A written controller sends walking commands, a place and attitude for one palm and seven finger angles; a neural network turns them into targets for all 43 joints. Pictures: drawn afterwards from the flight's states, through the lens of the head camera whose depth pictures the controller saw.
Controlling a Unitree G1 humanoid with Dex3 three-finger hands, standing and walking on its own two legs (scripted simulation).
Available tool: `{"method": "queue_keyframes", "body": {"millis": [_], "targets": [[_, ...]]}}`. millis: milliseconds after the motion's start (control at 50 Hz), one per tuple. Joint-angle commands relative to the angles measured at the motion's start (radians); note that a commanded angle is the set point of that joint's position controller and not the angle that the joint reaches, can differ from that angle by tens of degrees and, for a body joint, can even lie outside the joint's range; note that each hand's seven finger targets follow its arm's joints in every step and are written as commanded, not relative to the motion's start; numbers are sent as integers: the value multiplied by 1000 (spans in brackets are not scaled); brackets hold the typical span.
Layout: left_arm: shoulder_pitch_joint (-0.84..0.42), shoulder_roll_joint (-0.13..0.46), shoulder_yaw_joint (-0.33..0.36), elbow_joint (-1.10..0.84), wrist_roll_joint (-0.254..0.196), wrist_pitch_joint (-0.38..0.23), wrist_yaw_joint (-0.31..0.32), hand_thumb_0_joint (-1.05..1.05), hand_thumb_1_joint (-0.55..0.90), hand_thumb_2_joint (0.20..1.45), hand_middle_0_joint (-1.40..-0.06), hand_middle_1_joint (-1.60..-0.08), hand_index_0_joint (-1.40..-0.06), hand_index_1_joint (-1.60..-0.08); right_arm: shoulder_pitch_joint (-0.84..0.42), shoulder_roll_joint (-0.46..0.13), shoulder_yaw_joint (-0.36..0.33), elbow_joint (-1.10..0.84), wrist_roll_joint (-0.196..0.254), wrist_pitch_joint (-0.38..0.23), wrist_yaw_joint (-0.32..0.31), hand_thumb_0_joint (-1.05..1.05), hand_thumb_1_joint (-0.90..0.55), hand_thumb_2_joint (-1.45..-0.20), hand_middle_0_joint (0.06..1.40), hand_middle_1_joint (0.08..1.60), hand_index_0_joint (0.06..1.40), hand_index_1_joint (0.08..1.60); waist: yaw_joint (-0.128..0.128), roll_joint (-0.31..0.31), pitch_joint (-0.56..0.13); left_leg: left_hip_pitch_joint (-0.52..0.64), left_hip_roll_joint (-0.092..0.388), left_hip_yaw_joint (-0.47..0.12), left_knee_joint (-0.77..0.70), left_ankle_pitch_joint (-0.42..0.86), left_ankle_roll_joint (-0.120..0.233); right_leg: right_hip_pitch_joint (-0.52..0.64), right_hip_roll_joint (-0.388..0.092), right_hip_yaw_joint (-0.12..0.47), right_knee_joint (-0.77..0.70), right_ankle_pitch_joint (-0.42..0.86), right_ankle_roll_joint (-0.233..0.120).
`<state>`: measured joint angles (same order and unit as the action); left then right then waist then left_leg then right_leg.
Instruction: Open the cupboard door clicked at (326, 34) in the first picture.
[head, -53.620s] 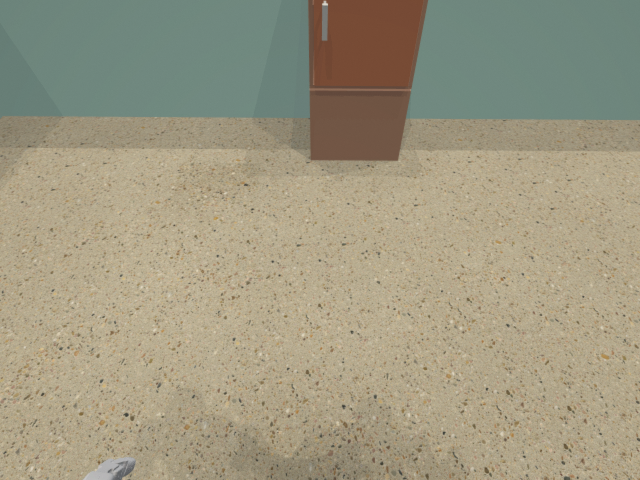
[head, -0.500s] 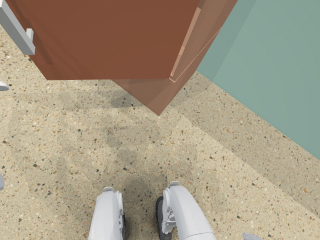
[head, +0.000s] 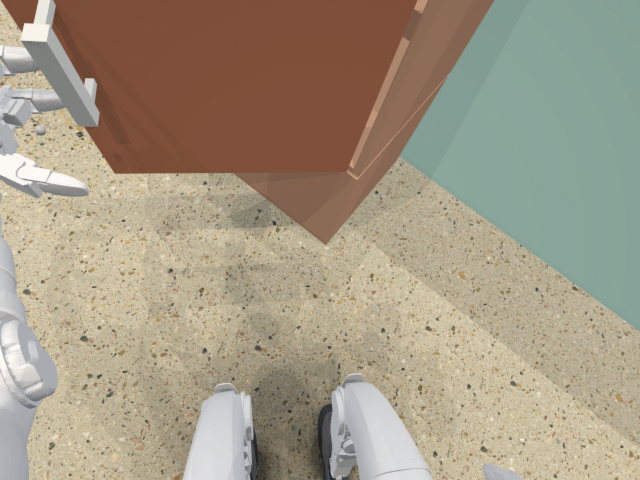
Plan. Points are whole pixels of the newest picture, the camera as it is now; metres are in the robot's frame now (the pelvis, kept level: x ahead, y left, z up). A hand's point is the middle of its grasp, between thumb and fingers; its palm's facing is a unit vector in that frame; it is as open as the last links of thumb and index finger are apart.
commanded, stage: slide the fingers in behind the handle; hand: left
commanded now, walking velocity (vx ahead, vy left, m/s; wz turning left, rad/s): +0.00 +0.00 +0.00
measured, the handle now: (68, 66) +0.57 +0.26 +0.06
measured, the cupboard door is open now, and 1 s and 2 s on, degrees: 43 43 43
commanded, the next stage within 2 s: move the hooked fingers beside the handle in 1.14 s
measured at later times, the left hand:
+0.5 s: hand (52, 135) +0.49 +0.27 +0.05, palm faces +0.07 -1.00 -0.01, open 14.3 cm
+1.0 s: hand (54, 135) +0.49 +0.26 +0.05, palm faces +0.08 -1.00 -0.01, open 14.4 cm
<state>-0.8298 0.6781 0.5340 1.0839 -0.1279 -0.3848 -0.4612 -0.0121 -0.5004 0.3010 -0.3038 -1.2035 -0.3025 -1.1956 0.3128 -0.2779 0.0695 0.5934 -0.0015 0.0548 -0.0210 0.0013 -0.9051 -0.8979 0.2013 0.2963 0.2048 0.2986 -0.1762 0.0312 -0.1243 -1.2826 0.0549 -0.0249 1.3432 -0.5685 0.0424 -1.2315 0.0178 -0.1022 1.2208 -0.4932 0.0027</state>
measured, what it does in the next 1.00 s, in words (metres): stands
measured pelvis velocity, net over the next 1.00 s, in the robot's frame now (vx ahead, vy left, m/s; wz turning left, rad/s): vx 0.01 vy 0.00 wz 0.04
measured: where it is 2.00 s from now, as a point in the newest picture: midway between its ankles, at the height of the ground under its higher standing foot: (290, 476)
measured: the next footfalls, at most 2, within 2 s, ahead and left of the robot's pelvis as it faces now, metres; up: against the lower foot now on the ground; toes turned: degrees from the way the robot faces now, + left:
none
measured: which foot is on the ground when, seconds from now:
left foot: down 0.00-1.00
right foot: down 0.00-1.00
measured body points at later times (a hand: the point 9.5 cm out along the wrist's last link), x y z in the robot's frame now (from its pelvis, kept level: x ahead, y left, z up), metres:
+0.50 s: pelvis +0.01 -0.01 +0.00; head +0.18 +0.03 +0.42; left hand +0.48 +0.32 +0.05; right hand +0.05 -0.28 -0.10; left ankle +0.02 +0.09 -0.61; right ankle +0.04 -0.13 -0.61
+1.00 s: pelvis +0.01 +0.00 +0.01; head +0.17 +0.05 +0.42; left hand +0.48 +0.32 +0.05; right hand +0.06 -0.27 -0.10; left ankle +0.02 +0.09 -0.61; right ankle +0.04 -0.13 -0.61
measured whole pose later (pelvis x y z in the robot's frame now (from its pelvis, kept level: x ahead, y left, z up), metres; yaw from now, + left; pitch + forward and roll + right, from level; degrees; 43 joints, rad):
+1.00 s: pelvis +0.01 +0.00 +0.01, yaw +2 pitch +28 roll -6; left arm -0.84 0.57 0.38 1.11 -0.18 -0.44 -0.35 -0.01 -0.50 0.30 -0.22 -1.22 -0.22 -1.19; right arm 0.31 -0.26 0.04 0.66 -0.01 0.06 -0.01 0.00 -0.91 -0.90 0.20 0.30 0.20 0.30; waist -0.13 0.02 -0.14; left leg -1.24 0.03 -0.05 1.31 -0.57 0.03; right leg -1.18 0.00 -0.12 1.20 -0.51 -0.01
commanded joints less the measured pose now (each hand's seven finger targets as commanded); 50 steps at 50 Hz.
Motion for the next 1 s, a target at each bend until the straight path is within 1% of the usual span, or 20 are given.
{"method": "queue_keyframes", "body": {"millis": [0, 40, 160, 180, 240, 300, 380, 440, 540, 560, 580, 620, 700, 740, 820, 840, 860, 900, 940, 980], "targets": [[-353, 313, 33, -147, -21, -61, 21, 0, -500, 300, -300, -1200, -300, -1200, 182, -210, -72, -28, 0, -10, -14, 0, -900, -900, 200, 300, 200, 300, 1, 179, -504, 500, -5, -92, -166, 451, -21, 156, 35, 29, -117, 215, -24], [-347, 322, 38, -144, -20, -63, 18, 0, -500, 300, -300, -1200, -300, -1200, 186, -209, -73, -31, -1, -11, -16, 0, -900, -900, 200, 300, 200, 300, 5, 161, -508, 473, -8, -83, -167, 439, -15, 194, 35, 34, -118, 227, -23], [-360, 248, -9, -176, -44, -97, 1, 0, -500, 300, -300, -1200, -300, -1200, 186, -201, -80, -23, 1, -13, -13, 0, -900, -900, 200, 300, 200, 300, -4, 187, -535, 521, -8, -81, -154, 491, -16, 176, 35, 40, -115, 263, -26], [-336, 268, 16, -157, -44, -96, 1, 0, -500, 300, -300, -1200, -300, -1200, 187, -203, -81, -22, -1, -11, -14, 0, -900, -900, 200, 300, 200, 300, 7, 175, -541, 509, -9, -80, -152, 490, -18, 187, 34, 39, -113, 265, -25], [-369, 255, 0, -170, -46, -97, 5, 0, -500, 300, -300, -1200, -300, -1200, 184, -201, -82, -17, 1, -11, -16, 0, -900, -900, 200, 300, 200, 300, -5, 159, -538, 484, -12, -72, -149, 467, -11, 203, 32, 46, -116, 269, -21], [-355, 251, -7, -217, -32, -107, 11, 0, -500, 300, -300, -1200, -300, -1200, 189, -199, -87, -12, -2, -9, -12, 0, -900, -900, 200, 300, 200, 300, 15, 227, -586, 561, -9, -82, -154, 524, -21, 183, 30, 42, -112, 275, -26], [-336, 156, -70, -211, -44, -94, 15, 0, -500, 300, -300, -1200, -300, -1200, 184, -193, -92, -6, 2, -7, -10, 0, -900, -900, 200, 300, 200, 300, -6, 188, -556, 573, -9, -83, -160, 516, -19, 170, 31, 39, -129, 273, -23], [-378, 139, -92, -192, -41, -86, 26, 0, -500, 300, -300, -1200, -300, -1200, 179, -191, -90, 3, 3, -9, -14, 0, -900, -900, 200, 300, 200, 300, -17, 178, -507, 525, -14, -77, -166, 443, -15, 175, 30, 41, -139, 243, -24], [-415, 117, -119, -184, -26, -98, 40, 0, -500, 300, -300, -1200, -300, -1200, 183, -191, -91, 15, -3, -15, -17, 0, -900, -900, 200, 300, 200, 300, -25, 187, -517, 539, -15, -84, -163, 446, -16, 155, 29, 39, -130, 237, -28], [-425, 71, -156, -201, -30, -103, 37, 0, -500, 300, -300, -1200, -300, -1200, 186, -187, -93, 16, -4, -17, -15, 0, -900, -900, 200, 300, 200, 300, -34, 209, -523, 579, -14, -87, -162, 476, -18, 130, 30, 36, -130, 243, -31], [-402, 64, -154, -197, -31, -104, 38, 0, -500, 300, -300, -1200, -300, -1200, 185, -188, -95, 19, -5, -16, -14, 0, -900, -900, 200, 300, 200, 300, -24, 216, -535, 606, -12, -94, -166, 500, -24, 122, 28, 32, -131, 245, -32], [-432, 26, -187, -220, -34, -105, 44, 0, -500, 300, -300, -1200, -300, -1200, 181, -186, -98, 23, -9, -15, -9, 0, -900, -900, 200, 300, 200, 300, -34, 236, -542, 634, -11, -100, -167, 507, -28, 97, 27, 27, -133, 239, -32], [-422, -40, -233, -223, -35, -106, 53, 0, -500, 300, -300, -1200, -300, -1200, 183, -180, -104, 28, -9, -12, -4, 0, -900, -900, 200, 300, 200, 300, -42, 211, -549, 661, -11, -108, -171, 544, -31, 100, 28, 21, -140, 254, -31], [-448, -51, -245, -209, -32, -104, 63, 0, -500, 300, -300, -1200, -300, -1200, 179, -180, -104, 37, -10, -13, -4, 0, -900, -900, 200, 300, 200, 300, -54, 189, -510, 629, -13, -107, -176, 485, -27, 98, 27, 21, -146, 236, -31], [-441, -4, -208, -193, -24, -117, 71, 0, -500, 300, -300, -1200, -300, -1200, 183, -183, -102, 41, -11, -12, -4, 0, -900, -900, 200, 300, 200, 300, -43, 174, -531, 608, -18, -101, -173, 477, -23, 129, 27, 27, -145, 241, -33], [-432, -8, -214, -166, -20, -114, 70, 0, -500, 300, -300, -1200, -300, -1200, 180, -183, -100, 40, -9, -10, -5, 0, -900, -900, 200, 300, 200, 300, -46, 161, -502, 586, -19, -99, -177, 453, -23, 125, 27, 26, -145, 229, -34], [-462, -12, -222, -180, -25, -121, 69, 0, -500, 300, -300, -1200, -300, -1200, 184, -182, -97, 45, -11, -13, -6, 0, -900, -900, 200, 300, 200, 300, -53, 181, -499, 601, -19, -104, -176, 466, -22, 111, 28, 25, -142, 232, -36], [-438, -22, -221, -185, -26, -125, 63, 0, -500, 300, -300, -1200, -300, -1200, 178, -177, -99, 38, -12, -11, -2, 0, -900, -900, 200, 300, 200, 300, -37, 210, -522, 627, -19, -101, -178, 494, -27, 116, 27, 24, -143, 239, -37], [-434, 4, -203, -184, -26, -127, 61, 0, -500, 300, -300, -1200, -300, -1200, 175, -181, -98, 35, -13, -8, -3, 0, -900, -900, 200, 300, 200, 300, -32, 200, -531, 617, -18, -103, -176, 501, -28, 129, 27, 25, -137, 244, -38], [-422, -33, -230, -170, -29, -127, 57, 0, -500, 300, -300, -1200, -300, -1200, 177, -178, -99, 36, -10, -7, 0, 0, -900, -900, 200, 300, 200, 300, -41, 199, -508, 640, -14, -111, -181, 514, -31, 96, 29, 17, -140, 237, -37]]}}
